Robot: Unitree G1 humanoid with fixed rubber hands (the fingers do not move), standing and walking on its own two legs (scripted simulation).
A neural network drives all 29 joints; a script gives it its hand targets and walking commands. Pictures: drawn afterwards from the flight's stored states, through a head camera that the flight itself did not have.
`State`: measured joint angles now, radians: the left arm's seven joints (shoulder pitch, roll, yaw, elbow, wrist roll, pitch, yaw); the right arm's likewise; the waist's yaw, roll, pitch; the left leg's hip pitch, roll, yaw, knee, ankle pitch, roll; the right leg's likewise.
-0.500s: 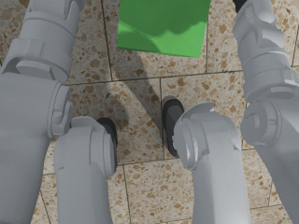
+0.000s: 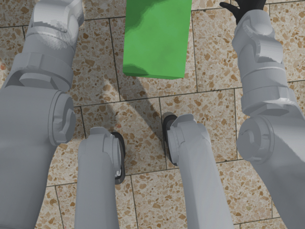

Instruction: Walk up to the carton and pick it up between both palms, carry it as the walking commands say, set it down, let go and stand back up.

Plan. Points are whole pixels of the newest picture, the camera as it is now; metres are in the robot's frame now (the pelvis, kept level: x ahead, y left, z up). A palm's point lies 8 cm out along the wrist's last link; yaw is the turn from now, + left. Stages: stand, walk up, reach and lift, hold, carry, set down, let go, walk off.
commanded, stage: set down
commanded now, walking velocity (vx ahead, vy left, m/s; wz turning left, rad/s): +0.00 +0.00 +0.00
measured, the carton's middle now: (155, 29) +0.57 -0.09 -0.37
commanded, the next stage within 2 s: let go in 0.80 s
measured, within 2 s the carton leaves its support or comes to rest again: neither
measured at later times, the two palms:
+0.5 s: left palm out of the picture +0.60 +0.09 +0.03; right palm out of the picture +0.52 -0.24 +0.03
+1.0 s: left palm out of the picture +0.57 +0.11 +0.11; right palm out of the picture +0.50 -0.23 +0.10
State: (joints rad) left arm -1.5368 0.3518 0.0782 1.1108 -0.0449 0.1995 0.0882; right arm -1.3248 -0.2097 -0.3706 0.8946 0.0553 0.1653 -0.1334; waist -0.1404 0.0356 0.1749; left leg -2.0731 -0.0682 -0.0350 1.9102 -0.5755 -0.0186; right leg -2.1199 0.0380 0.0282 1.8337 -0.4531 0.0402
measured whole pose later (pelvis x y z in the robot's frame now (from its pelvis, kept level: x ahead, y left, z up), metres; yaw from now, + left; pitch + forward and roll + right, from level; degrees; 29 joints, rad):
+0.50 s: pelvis +0.03 +0.00 +0.13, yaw +1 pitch +46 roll -1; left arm -1.29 0.25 0.17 0.93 0.06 0.23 0.07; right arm -1.09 -0.14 -0.44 0.75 -0.02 0.18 -0.08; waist -0.14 0.04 -0.03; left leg -1.75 -0.07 -0.06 1.42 -0.48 -0.02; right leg -1.79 0.03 0.04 1.36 -0.38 0.03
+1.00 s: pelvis +0.06 -0.01 +0.22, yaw +1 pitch +45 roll +0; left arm -1.10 0.13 0.29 0.83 0.24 0.16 0.08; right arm -0.94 -0.08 -0.47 0.72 -0.18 0.11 -0.02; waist -0.10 0.03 -0.03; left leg -1.41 -0.06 -0.08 0.93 -0.30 -0.02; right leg -1.44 0.03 0.05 0.88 -0.21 0.02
